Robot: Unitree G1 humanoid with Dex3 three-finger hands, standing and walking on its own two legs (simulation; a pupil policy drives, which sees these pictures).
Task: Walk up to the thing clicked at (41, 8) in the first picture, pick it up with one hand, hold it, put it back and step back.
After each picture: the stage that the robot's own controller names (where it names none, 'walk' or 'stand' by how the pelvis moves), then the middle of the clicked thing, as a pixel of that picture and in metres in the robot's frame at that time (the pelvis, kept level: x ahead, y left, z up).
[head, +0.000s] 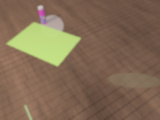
stand; (42, 15) +1.89 +0.57 -0.65
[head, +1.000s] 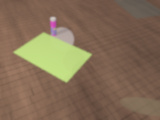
walk; (53, 26) +1.79 +0.31 -0.62
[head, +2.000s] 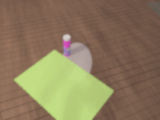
walk; (67, 46) +1.19 +0.15 -0.64
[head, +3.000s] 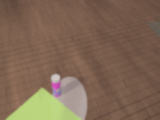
walk; (56, 86) +0.75 +0.19 -0.65
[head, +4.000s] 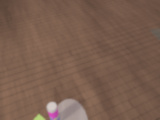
walk; (53, 114) +0.54 +0.22 -0.64
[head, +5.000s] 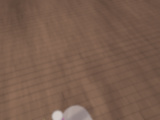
stand; out of the picture +0.45 +0.20 -0.64
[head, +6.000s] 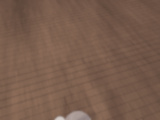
stand; out of the picture +0.43 +0.18 -0.65
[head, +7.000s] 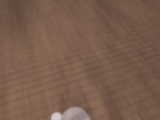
stand; out of the picture +0.45 +0.20 -0.66
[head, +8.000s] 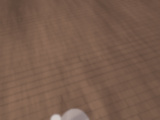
stand; out of the picture +0.44 +0.21 -0.66
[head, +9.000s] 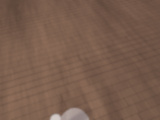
stand; out of the picture +0.43 +0.21 -0.66
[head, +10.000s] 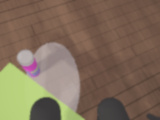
go down; (30, 65) +0.48 +0.25 -0.38
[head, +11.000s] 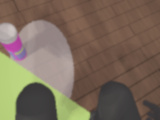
go down; (13, 45) +0.50 +0.28 -0.26
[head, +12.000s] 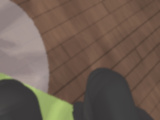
close in; out of the picture +0.47 +0.32 -0.17
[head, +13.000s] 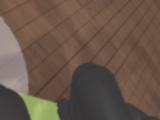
close; out of the picture +0.46 +0.34 -0.16
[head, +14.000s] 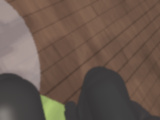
lift; out of the picture +0.37 +0.30 -0.16
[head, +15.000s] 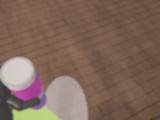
lift; (29, 89) +0.32 +0.18 +0.04
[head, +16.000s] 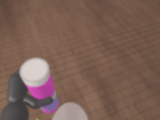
hold; (43, 90) +0.32 +0.14 +0.05
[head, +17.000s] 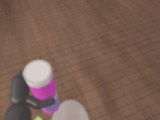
hold; (45, 91) +0.32 +0.14 +0.03
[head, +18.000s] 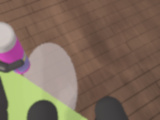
crouch; (12, 53) +0.43 +0.22 -0.05
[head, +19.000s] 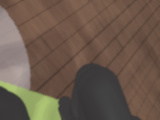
lower; out of the picture +0.44 +0.32 -0.17
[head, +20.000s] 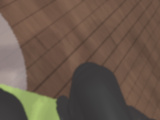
lower; out of the picture +0.44 +0.33 -0.16
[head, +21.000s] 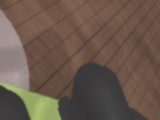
lower; out of the picture +0.43 +0.33 -0.16
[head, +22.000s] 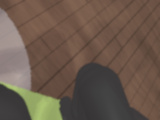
lower; out of the picture +0.43 +0.33 -0.16
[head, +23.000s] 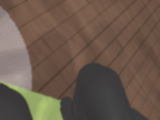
rest; out of the picture +0.42 +0.32 -0.16
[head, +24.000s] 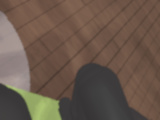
open; out of the picture +0.43 +0.32 -0.16
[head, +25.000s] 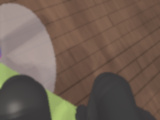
stand; out of the picture +0.44 +0.30 -0.19
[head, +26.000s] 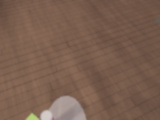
stand; out of the picture +0.40 +0.21 -0.56
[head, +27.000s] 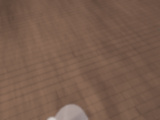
stand; out of the picture +0.41 +0.21 -0.60
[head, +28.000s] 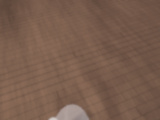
stand; out of the picture +0.41 +0.21 -0.60
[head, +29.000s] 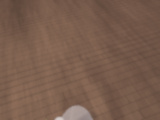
stand; out of the picture +0.43 +0.19 -0.65
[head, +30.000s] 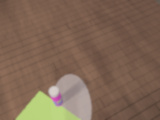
walk; (56, 97) +0.49 +0.21 -0.63
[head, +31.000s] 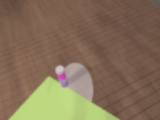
walk; (62, 77) +0.78 +0.26 -0.64
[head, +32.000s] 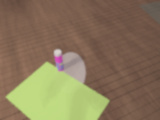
stand; (59, 61) +1.04 +0.27 -0.64
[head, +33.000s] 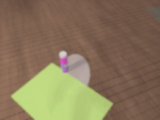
stand; (64, 62) +1.05 +0.22 -0.66
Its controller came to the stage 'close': yes
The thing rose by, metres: 0.67
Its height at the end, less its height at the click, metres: +0.00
